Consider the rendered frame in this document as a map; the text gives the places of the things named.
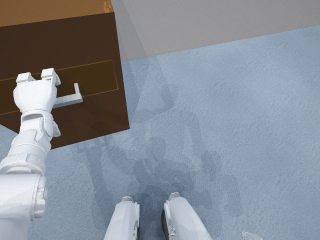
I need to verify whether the cabinet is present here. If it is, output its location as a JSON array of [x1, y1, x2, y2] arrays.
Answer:
[[0, 0, 130, 150]]

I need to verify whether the drawer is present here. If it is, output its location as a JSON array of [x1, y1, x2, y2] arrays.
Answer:
[[0, 59, 118, 114]]

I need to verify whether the robot left forearm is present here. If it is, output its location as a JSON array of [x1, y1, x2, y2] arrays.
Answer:
[[0, 109, 54, 176]]

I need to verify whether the left robot upper arm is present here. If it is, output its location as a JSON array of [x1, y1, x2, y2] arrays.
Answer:
[[0, 173, 48, 240]]

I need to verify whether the left robot hand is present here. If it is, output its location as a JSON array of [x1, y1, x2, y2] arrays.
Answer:
[[13, 68, 61, 137]]

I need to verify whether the right robot shin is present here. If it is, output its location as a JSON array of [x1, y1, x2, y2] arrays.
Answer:
[[167, 192, 180, 240]]

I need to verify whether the robot right thigh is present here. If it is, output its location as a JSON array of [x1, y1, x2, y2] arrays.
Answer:
[[164, 196, 212, 240]]

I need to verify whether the handle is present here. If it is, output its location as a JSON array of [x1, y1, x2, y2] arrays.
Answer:
[[20, 83, 83, 113]]

